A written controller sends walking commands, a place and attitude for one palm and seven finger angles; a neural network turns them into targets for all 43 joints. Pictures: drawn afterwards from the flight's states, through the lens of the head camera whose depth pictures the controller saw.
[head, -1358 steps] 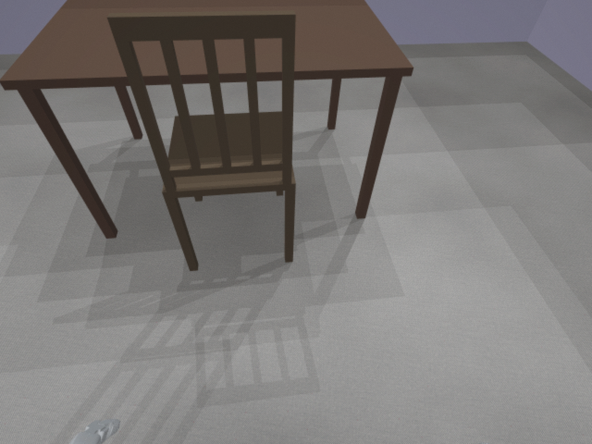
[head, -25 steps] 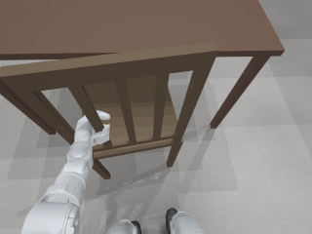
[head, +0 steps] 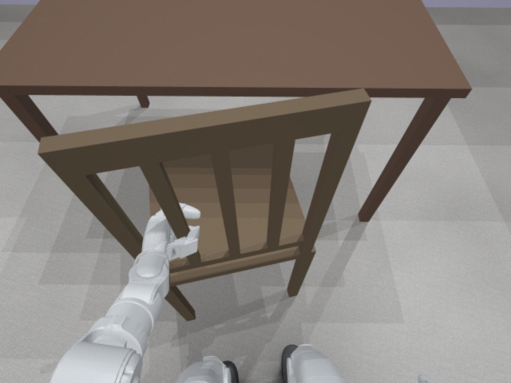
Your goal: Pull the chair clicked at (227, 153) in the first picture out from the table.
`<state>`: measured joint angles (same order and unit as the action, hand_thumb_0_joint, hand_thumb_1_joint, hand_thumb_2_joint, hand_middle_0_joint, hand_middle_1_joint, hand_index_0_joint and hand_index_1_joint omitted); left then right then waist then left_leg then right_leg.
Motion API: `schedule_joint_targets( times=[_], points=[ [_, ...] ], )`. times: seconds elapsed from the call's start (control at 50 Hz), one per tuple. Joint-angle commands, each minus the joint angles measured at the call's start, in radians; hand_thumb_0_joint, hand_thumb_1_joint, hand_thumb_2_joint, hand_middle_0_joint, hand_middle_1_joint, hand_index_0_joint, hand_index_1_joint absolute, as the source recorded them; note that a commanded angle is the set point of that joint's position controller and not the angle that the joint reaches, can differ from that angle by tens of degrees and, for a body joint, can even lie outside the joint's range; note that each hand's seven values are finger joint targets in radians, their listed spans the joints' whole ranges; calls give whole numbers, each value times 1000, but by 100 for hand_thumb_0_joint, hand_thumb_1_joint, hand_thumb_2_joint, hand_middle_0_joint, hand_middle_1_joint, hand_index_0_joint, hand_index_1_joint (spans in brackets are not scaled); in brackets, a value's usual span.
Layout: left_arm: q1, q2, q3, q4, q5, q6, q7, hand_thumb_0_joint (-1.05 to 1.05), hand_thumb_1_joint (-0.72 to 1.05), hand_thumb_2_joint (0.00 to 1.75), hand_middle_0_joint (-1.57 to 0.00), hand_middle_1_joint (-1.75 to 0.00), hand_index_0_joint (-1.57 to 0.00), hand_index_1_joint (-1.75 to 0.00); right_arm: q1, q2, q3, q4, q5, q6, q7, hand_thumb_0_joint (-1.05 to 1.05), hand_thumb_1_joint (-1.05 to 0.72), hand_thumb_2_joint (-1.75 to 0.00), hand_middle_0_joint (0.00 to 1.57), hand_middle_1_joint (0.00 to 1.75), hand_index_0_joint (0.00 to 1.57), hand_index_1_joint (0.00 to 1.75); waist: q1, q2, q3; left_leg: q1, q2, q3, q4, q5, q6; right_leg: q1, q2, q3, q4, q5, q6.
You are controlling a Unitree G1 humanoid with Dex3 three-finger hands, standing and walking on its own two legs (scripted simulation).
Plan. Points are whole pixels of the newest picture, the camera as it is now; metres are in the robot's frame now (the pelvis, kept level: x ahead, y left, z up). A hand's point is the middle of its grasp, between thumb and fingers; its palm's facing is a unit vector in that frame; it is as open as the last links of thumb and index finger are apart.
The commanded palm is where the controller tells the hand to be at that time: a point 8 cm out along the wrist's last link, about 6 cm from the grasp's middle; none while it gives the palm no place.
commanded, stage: step backward, pulling the chair out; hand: left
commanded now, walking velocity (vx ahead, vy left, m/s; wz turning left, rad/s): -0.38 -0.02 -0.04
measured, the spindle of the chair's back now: (228, 213) +0.40 +0.05 -0.03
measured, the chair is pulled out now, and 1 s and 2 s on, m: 0.17 0.20 0.25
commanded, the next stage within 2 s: none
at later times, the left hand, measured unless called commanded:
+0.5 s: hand (187, 246) +0.34 +0.13 -0.06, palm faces -0.06 -0.98 -0.18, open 5.6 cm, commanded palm +0.36 +0.18 -0.06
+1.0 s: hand (187, 259) +0.32 +0.12 -0.06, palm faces -0.02 -0.98 -0.18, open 5.6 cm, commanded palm +0.33 +0.17 -0.06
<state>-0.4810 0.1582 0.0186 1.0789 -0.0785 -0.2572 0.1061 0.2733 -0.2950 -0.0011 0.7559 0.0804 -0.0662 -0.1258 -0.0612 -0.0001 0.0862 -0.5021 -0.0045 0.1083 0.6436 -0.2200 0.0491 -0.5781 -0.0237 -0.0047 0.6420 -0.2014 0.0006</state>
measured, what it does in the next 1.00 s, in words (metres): steps on the spot: left foot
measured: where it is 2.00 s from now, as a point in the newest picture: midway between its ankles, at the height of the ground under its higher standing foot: outside the picture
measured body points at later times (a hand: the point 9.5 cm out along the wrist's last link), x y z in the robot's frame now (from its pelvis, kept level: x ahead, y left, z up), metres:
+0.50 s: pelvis -0.02 +0.02 +0.00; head +0.06 +0.01 +0.44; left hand +0.34 +0.18 -0.05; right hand +0.05 -0.26 -0.13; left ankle -0.04 +0.16 -0.72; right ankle +0.11 -0.12 -0.72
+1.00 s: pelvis -0.05 +0.02 +0.00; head +0.03 +0.00 +0.44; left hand +0.32 +0.18 -0.04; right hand -0.01 -0.27 -0.13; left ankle -0.04 +0.16 -0.72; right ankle +0.11 -0.12 -0.71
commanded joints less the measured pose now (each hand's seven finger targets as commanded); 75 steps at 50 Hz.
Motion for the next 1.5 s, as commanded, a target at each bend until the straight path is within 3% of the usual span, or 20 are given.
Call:
schedule_joint_targets(
  times=[0.0, 0.06, 0.12, 0.18, 0.22, 0.28, 0.36, 0.46, 0.6, 0.7, 0.76, 0.96, 1.04, 1.1, 1.16, 1.24, 1.32, 1.36, 1.4, 1.48],
  points=[
    [-376, 185, -5, -239, 41, -65, 13, 0, 90, 90, -50, -145, -50, -145, 11, -116, -34, -101, -10, -33, -13, 0, -90, -90, 20, 30, 20, 30, 27, 119, -378, 75, 229, -240, -215, -119, 18, 225, -42, 62, 78, -80, -15],
    [-351, 214, 17, -230, 46, -60, 11, 0, 90, 90, -50, -145, -50, -145, 17, -111, -40, -95, -18, -29, -16, 0, -90, -90, 20, 30, 20, 30, 22, 56, -403, 86, 199, -179, -141, 0, -6, 269, -77, 100, 54, 75, -17],
    [-339, 233, 18, -223, 60, -50, 12, 0, 90, 90, -50, -145, -50, -145, -10, -116, -37, -117, -22, -17, -12, 0, -90, -90, 20, 30, 20, 30, 34, 40, -266, -74, 142, -174, -121, -396, -15, 203, -137, 202, -25, -239, -69],
    [-301, 251, 39, -199, 53, -46, 24, 0, 90, 90, -50, -145, -50, -145, 44, -105, -46, -94, -20, -20, 2, 0, -90, -90, 20, 30, 20, 30, 30, -183, -298, 90, 20, -136, 157, -391, -55, 71, -267, 400, -364, -473, -115],
    [-289, 255, 49, -178, 56, -42, 24, 0, 90, 90, -50, -145, -50, -145, 45, -103, -52, -79, -20, -29, 17, 0, -90, -90, 20, 30, 20, 30, 36, -245, -354, 109, -19, -148, 316, -327, -73, 166, -360, 468, -422, -298, -159],
    [-331, 242, 50, -205, 60, -39, 16, 0, 90, 90, -50, -145, -50, -145, 34, -93, -38, -54, -17, -35, 31, 0, -90, -90, 20, 30, 20, 30, 18, -184, -437, 150, 11, -179, 208, -310, -73, 295, -327, 322, -289, 41, -135],
    [-328, 219, 26, -220, 53, -35, 9, 0, 90, 90, -50, -145, -50, -145, 29, -115, -35, -44, -26, -34, 10, 0, -90, -90, 20, 30, 20, 30, 13, 17, -394, 161, 86, -195, -226, -109, -45, 321, -171, 146, -94, 134, -24],
    [-467, 131, -31, -304, 67, -38, -8, 0, 90, 90, -50, -145, -50, -145, -5, -98, -46, -94, -42, -14, -2, 0, -90, -90, 20, 30, 20, 30, 21, 187, -423, 167, 242, -212, -156, 318, -28, 318, -79, 31, 135, 224, 6],
    [-410, 175, 17, -205, 73, -43, -11, 0, 90, 90, -50, -145, -50, -145, 46, -95, -71, -54, -42, 11, -2, 0, -90, -90, 20, 30, 20, 30, 1, -1, -421, 115, 176, -168, -14, 135, -80, 334, -179, 151, 47, 467, -63],
    [-390, 236, 50, -154, 64, -32, -5, 0, 90, 90, -50, -145, -50, -145, 57, -90, -60, -33, -31, -8, 1, 0, -90, -90, 20, 30, 20, 30, 15, -104, -410, 100, 64, -129, 18, -303, -71, 277, -238, 246, -190, 50, -57],
    [-377, 253, 61, -147, 65, -22, 3, 0, 90, 90, -50, -145, -50, -145, 65, -91, -54, -26, -28, -25, 6, 0, -90, -90, 20, 30, 20, 30, 22, -170, -431, 166, 29, -104, 65, -312, -70, 267, -271, 258, -305, -110, -55],
    [-432, 171, 17, -244, 65, -29, 8, 0, 90, 90, -50, -145, -50, -145, 9, -113, -50, -103, -26, -26, 4, 0, -90, -90, 20, 30, 20, 30, 37, 146, -352, -28, 240, -189, -219, -118, 0, 359, -77, 45, 86, -68, 6],
    [-406, 192, 21, -217, 57, -24, 2, 0, 90, 90, -50, -145, -50, -145, 59, -118, -68, -71, -26, -16, -2, 0, -90, -90, 20, 30, 20, 30, 13, -17, -401, 69, 151, -120, -58, -50, -53, 344, -164, 141, -21, 209, -33],
    [-361, 194, 8, -200, 63, -5, -3, 0, 90, 90, -50, -145, -50, -145, 56, -108, -60, -72, -28, -9, 12, 0, -90, -90, 20, 30, 20, 30, 32, -45, -260, 14, 87, -121, 18, -428, -42, 155, -209, 237, -212, -315, -54],
    [-336, 236, 45, -155, 68, -5, 7, 0, 90, 90, -50, -145, -50, -145, 102, -100, -60, -38, -29, -22, 16, 0, -90, -90, 20, 30, 20, 30, 23, -242, -353, 181, 10, -77, 139, -328, -64, 156, -283, 277, -410, -371, -60],
    [-357, 226, 45, -160, 71, -23, 1, 0, 90, 90, -50, -145, -50, -145, 93, -102, -37, -27, -32, -34, 13, 0, -90, -90, 20, 30, 20, 30, 3, -123, -412, 250, 51, -105, -84, -243, -47, 207, -215, 140, -292, -178, -14],
    [-396, 178, 22, -241, 68, -33, 7, 0, 90, 90, -50, -145, -50, -145, -2, -117, -38, -98, -34, -29, -1, 0, -90, -90, 20, 30, 20, 30, 43, 259, -349, -14, 273, -252, -277, -145, 33, 330, -50, 0, 165, -106, 15],
    [-448, 161, 15, -270, 65, -30, 3, 0, 90, 90, -50, -145, -50, -145, 6, -106, -50, -98, -33, -27, 3, 0, -90, -90, 20, 30, 20, 30, 39, 171, -359, 33, 297, -228, -183, 64, 35, 359, -47, 13, 155, -15, 14],
    [-452, 150, 8, -236, 73, -35, 3, 0, 90, 90, -50, -145, -50, -145, 47, -100, -63, -68, -39, -34, 3, 0, -90, -90, 20, 30, 20, 30, 13, 5, -392, 173, 230, -178, -39, 295, -33, 354, -104, 71, 6, 382, -17],
    [-414, 203, 29, -186, 81, -40, 9, 0, 90, 90, -50, -145, -50, -145, 50, -101, -67, -20, -48, -21, -1, 0, -90, -90, 20, 30, 20, 30, -2, -74, -475, 230, 155, -150, 23, 227, -92, 385, -230, 179, -55, 642, -79]
  ],
)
